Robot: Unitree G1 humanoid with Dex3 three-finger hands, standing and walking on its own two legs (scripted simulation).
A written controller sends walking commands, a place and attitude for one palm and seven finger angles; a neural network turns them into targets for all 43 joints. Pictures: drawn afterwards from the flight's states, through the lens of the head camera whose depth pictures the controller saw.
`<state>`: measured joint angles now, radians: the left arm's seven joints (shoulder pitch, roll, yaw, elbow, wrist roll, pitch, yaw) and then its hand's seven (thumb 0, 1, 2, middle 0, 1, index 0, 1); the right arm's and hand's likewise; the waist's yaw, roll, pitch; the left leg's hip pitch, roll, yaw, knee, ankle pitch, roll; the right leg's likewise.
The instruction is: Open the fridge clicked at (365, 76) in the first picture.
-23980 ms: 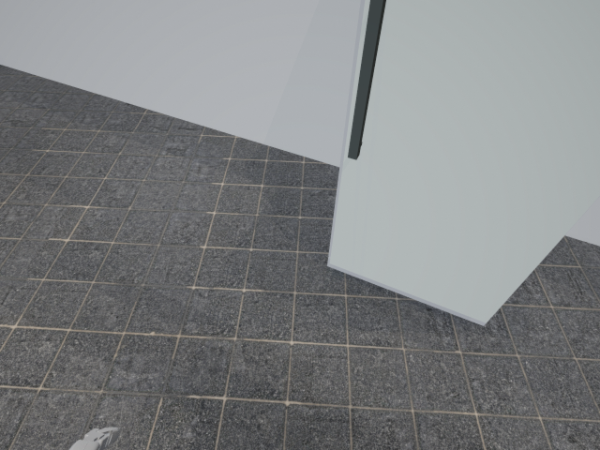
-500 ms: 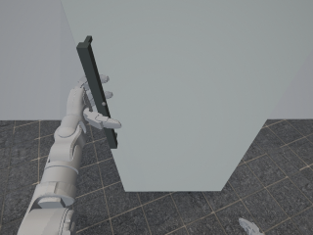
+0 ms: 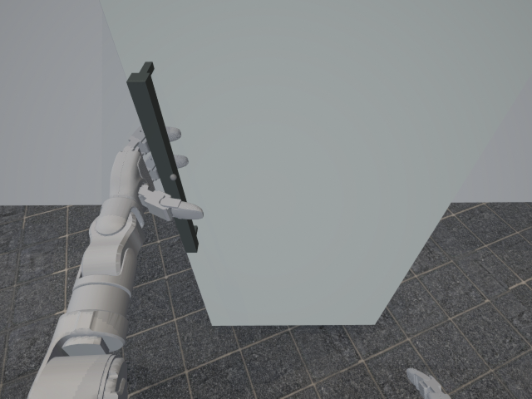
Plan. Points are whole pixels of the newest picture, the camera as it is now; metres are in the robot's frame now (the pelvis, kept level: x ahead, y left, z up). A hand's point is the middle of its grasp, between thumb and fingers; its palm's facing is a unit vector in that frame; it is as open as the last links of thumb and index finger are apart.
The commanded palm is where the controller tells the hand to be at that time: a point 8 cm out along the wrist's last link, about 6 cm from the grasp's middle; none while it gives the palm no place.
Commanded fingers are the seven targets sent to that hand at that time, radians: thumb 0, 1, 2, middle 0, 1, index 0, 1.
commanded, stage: slide the fingers in behind the handle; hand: left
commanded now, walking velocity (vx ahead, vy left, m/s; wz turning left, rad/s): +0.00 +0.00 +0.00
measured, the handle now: (174, 176) +0.46 +0.18 +0.09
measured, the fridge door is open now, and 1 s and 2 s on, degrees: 0 0 0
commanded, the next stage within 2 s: grip the handle and tug to test in 0.06 s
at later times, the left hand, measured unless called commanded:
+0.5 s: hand (171, 176) +0.40 +0.16 +0.15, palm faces +0.04 -1.00 +0.02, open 11.2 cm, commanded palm +0.36 +0.22 +0.14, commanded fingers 0.00 0.34 0.66 -0.39 -1.32 -0.39 -1.32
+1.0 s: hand (172, 176) +0.40 +0.16 +0.15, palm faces +0.04 -1.00 +0.02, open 6.1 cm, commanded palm +0.36 +0.22 +0.14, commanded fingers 0.00 0.90 0.90 -0.45 -1.40 -0.45 -1.40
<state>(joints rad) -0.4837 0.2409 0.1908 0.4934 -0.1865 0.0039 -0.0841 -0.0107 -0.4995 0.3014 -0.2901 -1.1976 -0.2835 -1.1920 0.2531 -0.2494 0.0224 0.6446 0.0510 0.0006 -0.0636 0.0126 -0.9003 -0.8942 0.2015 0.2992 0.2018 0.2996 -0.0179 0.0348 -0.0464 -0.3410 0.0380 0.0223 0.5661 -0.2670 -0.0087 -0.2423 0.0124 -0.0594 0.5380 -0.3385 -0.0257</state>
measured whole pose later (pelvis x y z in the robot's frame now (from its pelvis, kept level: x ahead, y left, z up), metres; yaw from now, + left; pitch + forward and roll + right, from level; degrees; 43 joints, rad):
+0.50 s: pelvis +0.00 +0.01 +0.00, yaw +0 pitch +2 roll -1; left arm -0.48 0.24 0.19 0.48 -0.19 0.03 -0.08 -0.01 -0.09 0.48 -0.34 -1.26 -0.34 -1.25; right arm 0.25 -0.24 0.03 0.64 0.05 0.01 -0.06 0.01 -0.90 -0.89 0.20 0.30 0.20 0.30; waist -0.02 0.03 -0.05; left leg -0.33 0.03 0.03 0.56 -0.27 0.00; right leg -0.23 0.01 -0.05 0.53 -0.33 -0.02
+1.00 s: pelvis +0.01 +0.01 +0.00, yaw -1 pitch +2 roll +0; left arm -0.40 0.23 0.20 0.37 -0.19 0.06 -0.08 0.01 0.69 0.79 -0.33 -1.33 -0.32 -1.32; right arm 0.25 -0.24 0.02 0.62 0.05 0.02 -0.06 0.01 -0.90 -0.89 0.20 0.30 0.20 0.30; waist -0.03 0.03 -0.05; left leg -0.30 0.04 0.05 0.54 -0.28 0.00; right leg -0.21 0.01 -0.04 0.50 -0.33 -0.02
